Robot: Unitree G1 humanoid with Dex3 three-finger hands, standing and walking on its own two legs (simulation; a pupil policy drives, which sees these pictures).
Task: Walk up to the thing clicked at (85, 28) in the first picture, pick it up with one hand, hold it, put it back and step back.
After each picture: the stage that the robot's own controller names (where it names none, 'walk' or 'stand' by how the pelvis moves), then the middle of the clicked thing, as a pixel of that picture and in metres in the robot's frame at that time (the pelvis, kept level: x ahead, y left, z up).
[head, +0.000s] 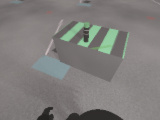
stand; (86, 33) +1.00 +0.13 -0.05
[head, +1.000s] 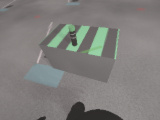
walk; (73, 36) +0.86 +0.31 -0.04
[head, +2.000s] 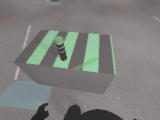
stand; (61, 49) +0.58 +0.32 -0.02
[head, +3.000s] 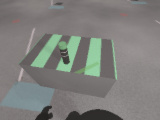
stand; (64, 54) +0.58 +0.29 -0.05
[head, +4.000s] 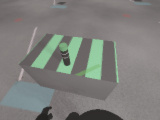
stand; (65, 55) +0.56 +0.29 -0.05
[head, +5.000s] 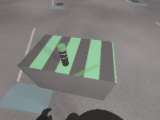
stand; (63, 56) +0.56 +0.30 -0.05
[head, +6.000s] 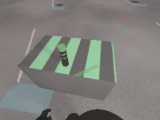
stand; (63, 56) +0.56 +0.30 -0.05
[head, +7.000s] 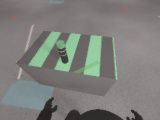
rise first; (63, 53) +0.56 +0.30 -0.05
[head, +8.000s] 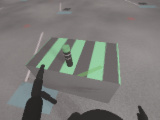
rise first; (68, 56) +0.56 +0.30 -0.05
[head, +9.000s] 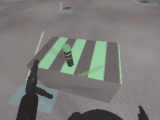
go down; (68, 56) +0.56 +0.30 -0.05
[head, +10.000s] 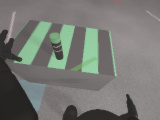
go down; (57, 48) +0.55 +0.28 -0.02
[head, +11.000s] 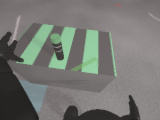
approach; (58, 48) +0.56 +0.28 -0.01
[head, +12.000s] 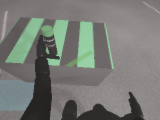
close in; (50, 42) +0.57 +0.30 +0.02
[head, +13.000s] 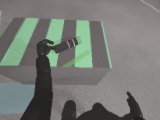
close; (67, 44) +0.63 +0.17 -0.07
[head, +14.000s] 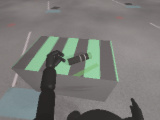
lift; (79, 58) +0.61 +0.14 -0.09
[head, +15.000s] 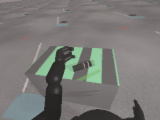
close; (83, 65) +0.62 +0.14 -0.12
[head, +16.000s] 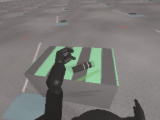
hold; (83, 66) +0.60 +0.13 -0.12
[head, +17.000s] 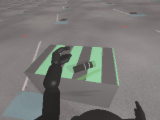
hold; (84, 66) +0.59 +0.13 -0.13
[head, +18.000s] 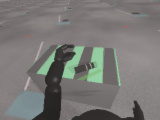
hold; (85, 67) +0.59 +0.12 -0.13
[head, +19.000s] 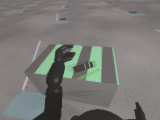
stand; (84, 66) +0.59 +0.12 -0.13
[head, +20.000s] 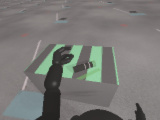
stand; (84, 66) +0.59 +0.12 -0.13
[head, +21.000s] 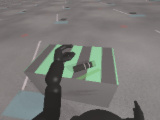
hold; (84, 66) +0.60 +0.12 -0.13
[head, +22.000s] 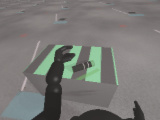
hold; (83, 66) +0.60 +0.13 -0.13
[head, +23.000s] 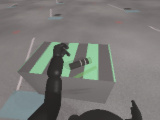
crouch; (80, 63) +0.61 +0.14 -0.13
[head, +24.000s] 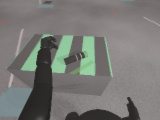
lower; (75, 57) +0.62 +0.14 -0.12
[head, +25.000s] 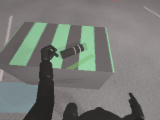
lower; (73, 50) +0.60 +0.14 -0.08
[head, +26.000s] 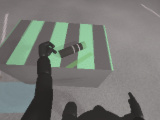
lower; (72, 49) +0.60 +0.14 -0.08
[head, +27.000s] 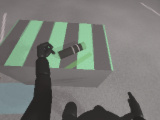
lower; (72, 50) +0.59 +0.14 -0.08
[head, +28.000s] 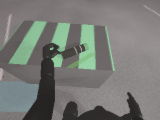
open; (74, 50) +0.59 +0.13 -0.08
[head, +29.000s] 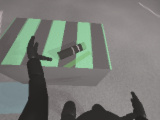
withdraw; (72, 50) +0.58 +0.13 -0.07
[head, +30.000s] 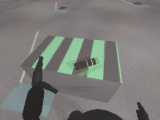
sink last; (86, 63) +0.55 +0.11 -0.10
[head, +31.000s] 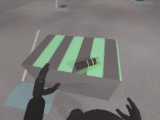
stand; (86, 63) +0.55 +0.10 -0.10
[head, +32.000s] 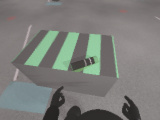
stand; (84, 63) +0.52 +0.09 -0.09
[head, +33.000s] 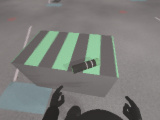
stand; (85, 65) +0.49 +0.08 -0.08
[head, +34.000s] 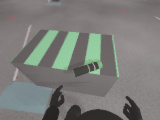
stand; (87, 68) +0.46 +0.06 -0.07
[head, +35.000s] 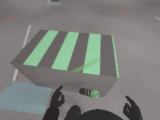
stand; (87, 92) +0.35 +0.03 -0.35
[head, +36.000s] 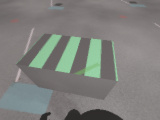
stand; out of the picture -0.11 +0.05 -0.73
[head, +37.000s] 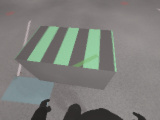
walk; out of the picture -0.55 -0.06 -0.73
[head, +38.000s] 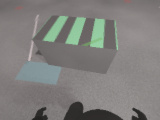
walk; out of the picture -0.74 -0.19 -0.72
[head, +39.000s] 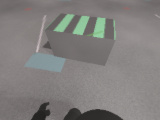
stand; out of the picture -0.95 -0.24 -0.72
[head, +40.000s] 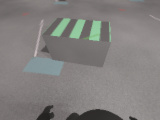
stand; out of the picture -1.43 -0.34 -0.75
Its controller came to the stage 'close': yes
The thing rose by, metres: 0.00
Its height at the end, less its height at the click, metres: -0.69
